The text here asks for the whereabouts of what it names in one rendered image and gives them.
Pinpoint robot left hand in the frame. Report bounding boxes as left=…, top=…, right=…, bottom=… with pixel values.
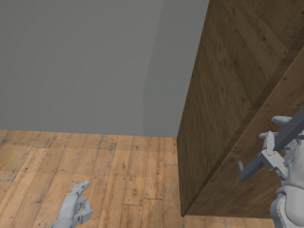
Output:
left=56, top=181, right=93, bottom=228

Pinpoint wardrobe door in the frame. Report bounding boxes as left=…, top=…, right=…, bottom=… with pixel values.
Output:
left=186, top=47, right=304, bottom=219

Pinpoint handle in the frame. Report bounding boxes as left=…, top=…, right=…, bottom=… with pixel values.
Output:
left=237, top=106, right=304, bottom=181

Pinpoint robot right hand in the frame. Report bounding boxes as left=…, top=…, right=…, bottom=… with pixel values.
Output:
left=258, top=116, right=304, bottom=190

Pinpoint robot left forearm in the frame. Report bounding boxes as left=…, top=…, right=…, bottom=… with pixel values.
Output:
left=49, top=218, right=74, bottom=228

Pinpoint robot right forearm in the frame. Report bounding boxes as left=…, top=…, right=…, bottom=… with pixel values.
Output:
left=270, top=185, right=304, bottom=228

